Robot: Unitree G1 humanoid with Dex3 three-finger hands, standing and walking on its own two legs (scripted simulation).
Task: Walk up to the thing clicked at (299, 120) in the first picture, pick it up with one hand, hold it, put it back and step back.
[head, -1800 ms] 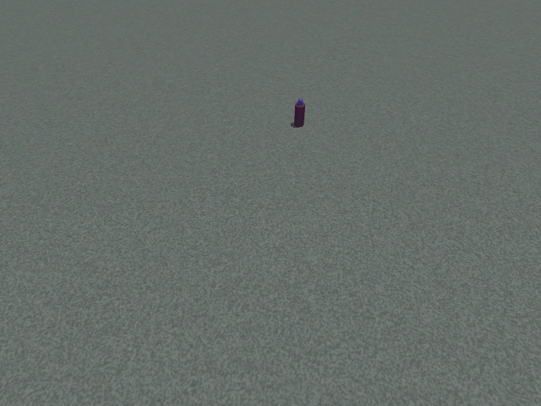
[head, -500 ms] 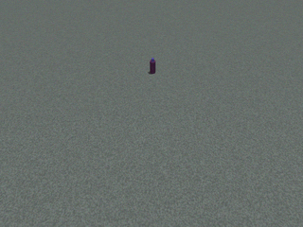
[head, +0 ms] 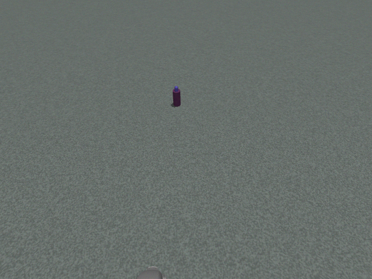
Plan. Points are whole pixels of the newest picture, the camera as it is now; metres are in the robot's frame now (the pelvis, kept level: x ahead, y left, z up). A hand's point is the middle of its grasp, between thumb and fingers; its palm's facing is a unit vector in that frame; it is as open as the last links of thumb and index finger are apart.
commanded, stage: walk up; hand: left
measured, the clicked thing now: (176, 95) +1.65 +0.23 -0.68
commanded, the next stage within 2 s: none
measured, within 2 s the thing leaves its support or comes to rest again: neither
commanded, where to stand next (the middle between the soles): +1.32 +0.04 m, yaw -2 degrees
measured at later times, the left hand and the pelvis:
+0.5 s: hand (114, 177) +0.44 +0.28 -0.13, palm faces -0.13 -0.90 -0.42, open 7.4 cm; pelvis +0.31 +0.00 -0.02, yaw -3 degrees
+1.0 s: hand (130, 153) +0.56 +0.26 -0.15, palm faces +0.01 -0.92 -0.39, open 7.4 cm; pelvis +0.56 -0.03 -0.01, yaw +1 degrees
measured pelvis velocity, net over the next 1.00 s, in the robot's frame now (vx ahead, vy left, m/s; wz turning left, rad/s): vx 0.56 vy -0.03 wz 0.01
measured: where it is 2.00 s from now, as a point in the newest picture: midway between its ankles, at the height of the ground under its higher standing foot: (201, 166)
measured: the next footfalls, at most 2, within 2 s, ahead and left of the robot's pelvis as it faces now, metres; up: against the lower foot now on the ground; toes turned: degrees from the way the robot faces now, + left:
left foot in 0.12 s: +0.26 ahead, +0.16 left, +0.00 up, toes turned +6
right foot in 0.54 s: +0.50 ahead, -0.14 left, +0.00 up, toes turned -8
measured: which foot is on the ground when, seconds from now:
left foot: up 0.00-0.10, down 0.12-0.56, up 0.58-1.00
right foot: down 0.00-0.16, up 0.18-0.52, down 0.54-1.00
